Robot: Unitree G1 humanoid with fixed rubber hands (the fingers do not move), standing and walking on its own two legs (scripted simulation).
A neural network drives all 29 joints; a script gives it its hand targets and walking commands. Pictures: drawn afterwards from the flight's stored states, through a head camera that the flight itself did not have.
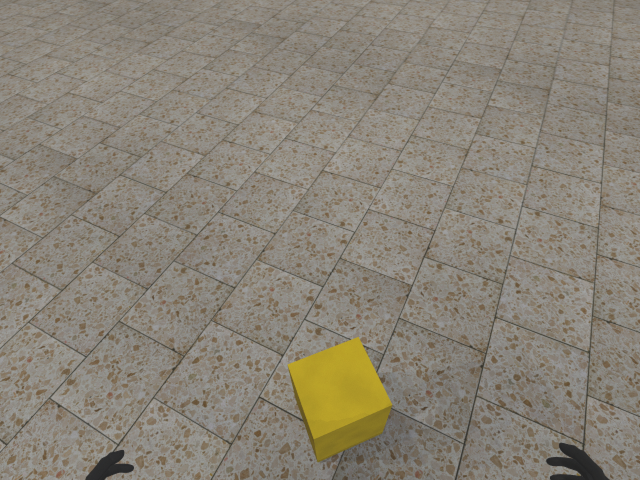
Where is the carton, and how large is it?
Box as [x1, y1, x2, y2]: [288, 337, 391, 461]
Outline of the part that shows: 358,337 288,364 295,397 317,461 381,433 391,406 391,403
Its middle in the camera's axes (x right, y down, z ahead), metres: +0.05 +0.45 +1.08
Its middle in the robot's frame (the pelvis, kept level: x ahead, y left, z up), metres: +0.40 +0.01 -0.64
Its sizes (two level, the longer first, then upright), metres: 0.203 0.190 0.267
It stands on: the floor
